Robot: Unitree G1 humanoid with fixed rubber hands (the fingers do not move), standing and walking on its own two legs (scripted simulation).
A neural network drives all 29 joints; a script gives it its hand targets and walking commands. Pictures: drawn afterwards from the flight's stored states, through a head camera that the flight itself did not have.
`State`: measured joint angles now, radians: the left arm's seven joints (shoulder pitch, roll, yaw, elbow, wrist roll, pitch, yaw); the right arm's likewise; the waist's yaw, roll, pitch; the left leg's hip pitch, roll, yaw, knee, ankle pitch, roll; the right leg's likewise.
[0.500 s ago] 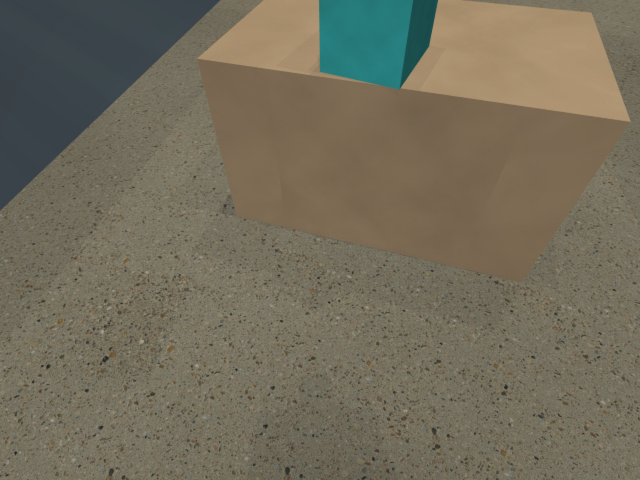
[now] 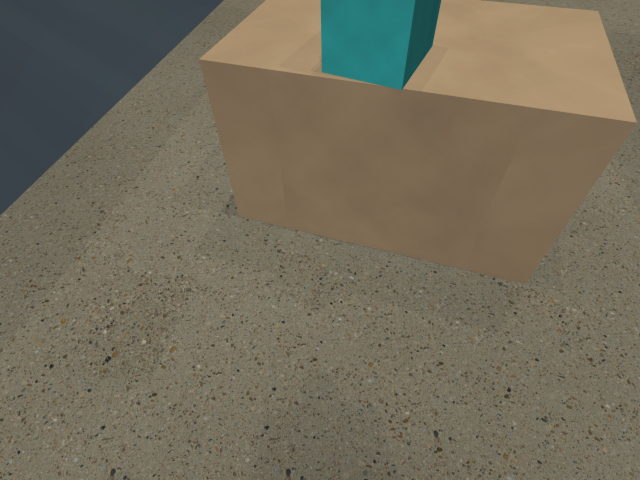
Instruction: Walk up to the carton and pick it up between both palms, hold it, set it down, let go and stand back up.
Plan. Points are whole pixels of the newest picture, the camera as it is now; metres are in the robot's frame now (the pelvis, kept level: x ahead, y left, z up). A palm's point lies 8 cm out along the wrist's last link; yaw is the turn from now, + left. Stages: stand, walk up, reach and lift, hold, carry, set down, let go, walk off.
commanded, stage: stand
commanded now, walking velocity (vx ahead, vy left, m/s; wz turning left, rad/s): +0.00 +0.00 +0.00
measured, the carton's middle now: (384, 8) +1.24 -0.18 +0.06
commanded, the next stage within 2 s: none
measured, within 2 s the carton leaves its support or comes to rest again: neither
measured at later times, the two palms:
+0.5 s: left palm out of the picture -0.01 +0.19 -0.15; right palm out of the picture -0.01 -0.21 -0.15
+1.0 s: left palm out of the picture +0.00 +0.18 -0.15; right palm out of the picture +0.00 -0.22 -0.16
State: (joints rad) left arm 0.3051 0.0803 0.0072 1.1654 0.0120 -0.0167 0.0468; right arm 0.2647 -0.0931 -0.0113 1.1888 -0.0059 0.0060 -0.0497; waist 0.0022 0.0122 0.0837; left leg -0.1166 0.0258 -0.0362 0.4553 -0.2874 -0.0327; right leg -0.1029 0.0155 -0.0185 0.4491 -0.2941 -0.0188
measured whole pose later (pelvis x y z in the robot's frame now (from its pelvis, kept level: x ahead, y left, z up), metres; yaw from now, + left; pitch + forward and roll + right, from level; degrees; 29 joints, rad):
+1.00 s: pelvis +0.02 -0.02 +0.00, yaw +0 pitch -3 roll +0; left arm 0.30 0.09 0.02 1.14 0.01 -0.03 0.05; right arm 0.26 -0.09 -0.02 1.20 0.00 0.01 -0.05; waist 0.00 0.02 0.08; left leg -0.09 0.07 -0.04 0.44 -0.31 -0.07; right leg -0.08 0.05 -0.03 0.44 -0.32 -0.05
